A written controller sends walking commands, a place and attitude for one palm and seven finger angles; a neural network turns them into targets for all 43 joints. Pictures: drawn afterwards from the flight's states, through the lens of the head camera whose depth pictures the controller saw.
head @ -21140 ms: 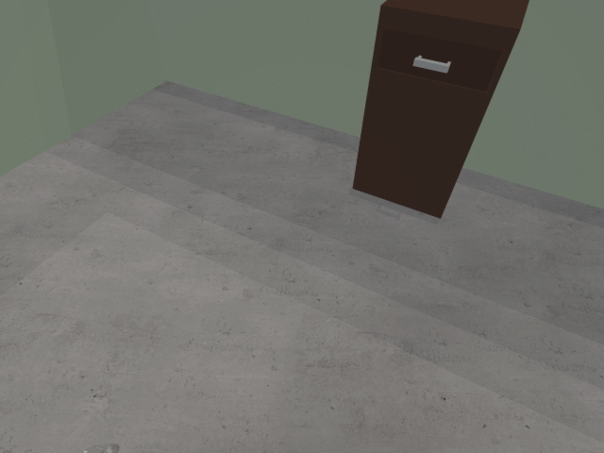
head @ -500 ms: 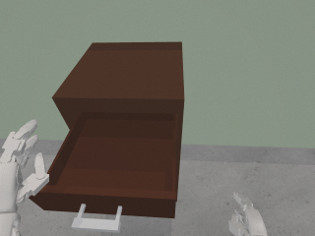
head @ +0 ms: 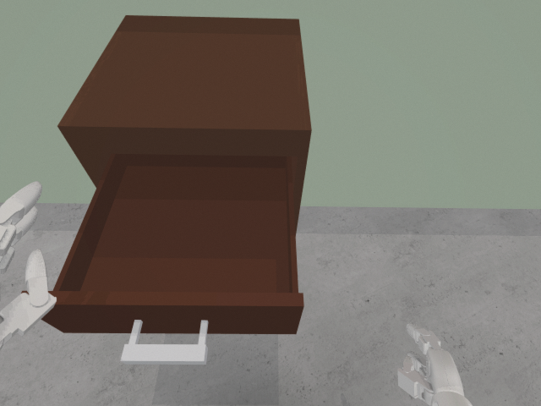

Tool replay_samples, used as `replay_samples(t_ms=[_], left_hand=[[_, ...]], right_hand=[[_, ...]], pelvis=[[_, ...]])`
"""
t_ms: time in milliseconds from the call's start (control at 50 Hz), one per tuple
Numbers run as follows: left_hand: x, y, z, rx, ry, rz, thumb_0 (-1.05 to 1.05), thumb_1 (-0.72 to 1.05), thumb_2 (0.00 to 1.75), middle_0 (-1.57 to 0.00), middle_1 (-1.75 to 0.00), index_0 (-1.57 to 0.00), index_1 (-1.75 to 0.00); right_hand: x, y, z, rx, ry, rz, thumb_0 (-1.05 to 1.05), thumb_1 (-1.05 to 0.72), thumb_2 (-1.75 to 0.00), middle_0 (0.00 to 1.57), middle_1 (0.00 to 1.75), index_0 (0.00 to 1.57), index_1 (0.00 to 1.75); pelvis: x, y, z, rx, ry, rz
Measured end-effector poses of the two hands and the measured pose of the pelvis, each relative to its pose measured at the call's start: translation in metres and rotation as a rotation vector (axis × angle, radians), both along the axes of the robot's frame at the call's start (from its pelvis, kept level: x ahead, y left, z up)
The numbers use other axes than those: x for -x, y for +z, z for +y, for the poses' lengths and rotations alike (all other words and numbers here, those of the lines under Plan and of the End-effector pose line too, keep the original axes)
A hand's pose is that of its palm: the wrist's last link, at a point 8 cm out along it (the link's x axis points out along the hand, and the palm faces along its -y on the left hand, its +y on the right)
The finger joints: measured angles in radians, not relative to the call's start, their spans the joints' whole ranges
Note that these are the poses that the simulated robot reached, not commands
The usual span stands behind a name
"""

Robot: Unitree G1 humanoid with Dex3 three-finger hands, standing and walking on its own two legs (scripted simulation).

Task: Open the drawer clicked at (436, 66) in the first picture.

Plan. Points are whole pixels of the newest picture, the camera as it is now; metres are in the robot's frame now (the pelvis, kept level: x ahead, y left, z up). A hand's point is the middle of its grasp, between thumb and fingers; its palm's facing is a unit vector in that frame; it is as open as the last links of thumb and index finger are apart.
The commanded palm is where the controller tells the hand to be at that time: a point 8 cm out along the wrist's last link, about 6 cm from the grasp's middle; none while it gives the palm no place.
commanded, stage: step back with the hand held close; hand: left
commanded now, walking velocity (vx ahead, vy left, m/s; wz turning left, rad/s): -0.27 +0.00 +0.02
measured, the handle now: (168, 340) +0.22 +0.17 -0.06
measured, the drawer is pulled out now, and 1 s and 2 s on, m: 0.30 0.30 0.30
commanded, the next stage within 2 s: stop stepping back and stand still in 0.94 s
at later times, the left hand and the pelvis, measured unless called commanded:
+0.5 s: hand out of the picture +0.14 +0.25 +0.17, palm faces +0.36 -0.81 -0.47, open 7.4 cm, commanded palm +0.07 +0.29 +0.18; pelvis -0.06 +0.01 -0.01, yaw +1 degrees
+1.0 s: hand out of the picture +0.06 +0.19 +0.15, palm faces +0.26 -0.83 -0.49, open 7.4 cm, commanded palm -0.02 +0.24 +0.18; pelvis -0.16 -0.04 +0.00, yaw -1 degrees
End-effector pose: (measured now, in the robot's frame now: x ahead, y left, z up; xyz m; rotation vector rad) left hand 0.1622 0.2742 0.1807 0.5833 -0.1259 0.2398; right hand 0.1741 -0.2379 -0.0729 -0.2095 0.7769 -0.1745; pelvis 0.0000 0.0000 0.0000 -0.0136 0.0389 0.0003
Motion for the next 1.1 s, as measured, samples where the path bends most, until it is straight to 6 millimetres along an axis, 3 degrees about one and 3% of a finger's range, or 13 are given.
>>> replay_samples(t_ms=[280,400,500,620,740,860,940,1020,1100], left_hand=[[0.052,-0.002,0.006,0.042,0.044,-0.102,0.01,0.89,0.90,-0.21,-0.31,-0.21,-0.30],[0.057,-0.004,0.016,0.059,0.032,-0.150,0.01,0.88,0.90,-0.21,-0.31,-0.21,-0.30],[0.058,0.004,0.019,0.011,0.026,-0.158,0.01,0.89,0.90,-0.21,-0.31,-0.21,-0.30],[0.066,0.006,-0.010,0.010,-0.048,-0.144,0.01,0.89,0.90,-0.20,-0.31,-0.20,-0.30],[0.088,0.009,-0.046,-0.011,-0.149,-0.089,0.01,0.89,0.90,-0.21,-0.31,-0.21,-0.30],[0.111,0.008,-0.039,-0.022,-0.056,-0.059,0.01,0.88,0.90,-0.21,-0.31,-0.21,-0.31],[0.121,-0.003,-0.034,0.005,-0.018,-0.063,0.01,0.88,0.90,-0.21,-0.31,-0.21,-0.31],[0.141,-0.009,-0.049,0.039,-0.026,-0.034,0.01,0.89,0.90,-0.21,-0.31,-0.21,-0.30],[0.172,0.000,-0.076,0.018,-0.062,-0.043,0.02,0.89,0.90,-0.21,-0.31,-0.21,-0.30]], right_hand=[[0.032,-0.003,0.019,-0.008,0.067,-0.048,0.01,-0.90,-0.89,0.20,0.30,0.21,0.30],[0.053,-0.007,0.018,0.036,0.038,-0.014,0.01,-0.90,-0.89,0.20,0.30,0.21,0.30],[0.066,-0.002,0.024,0.016,0.043,-0.034,0.01,-0.90,-0.89,0.20,0.30,0.21,0.30],[0.079,-0.009,0.020,-0.027,0.084,-0.048,0.01,-0.90,-0.89,0.20,0.30,0.21,0.30],[0.104,-0.018,-0.004,-0.066,0.058,-0.034,0.01,-0.90,-0.89,0.20,0.30,0.21,0.30],[0.132,-0.008,-0.032,-0.010,-0.035,0.018,0.01,-0.90,-0.89,0.20,0.30,0.21,0.30],[0.142,-0.007,-0.041,0.017,-0.043,0.008,0.01,-0.91,-0.89,0.20,0.30,0.21,0.30],[0.158,-0.002,-0.042,0.003,0.002,-0.033,0.01,-0.91,-0.89,0.20,0.30,0.20,0.30],[0.180,-0.006,-0.045,-0.036,0.040,-0.060,0.01,-0.91,-0.89,0.20,0.30,0.21,0.30]], pelvis=[[0.038,-0.008,0.003,0.026,0.023,-0.001],[0.047,-0.012,0.012,0.030,0.020,-0.018],[0.056,-0.008,0.009,0.027,0.012,0.005],[0.078,-0.009,-0.006,0.005,-0.034,0.038],[0.109,-0.009,-0.023,0.041,-0.022,0.007],[0.116,0.000,-0.030,-0.030,-0.023,0.029],[0.136,-0.005,-0.031,-0.035,-0.011,0.026],[0.161,-0.004,-0.042,-0.042,-0.025,0.025],[0.187,-0.006,-0.059,-0.033,-0.031,0.023]])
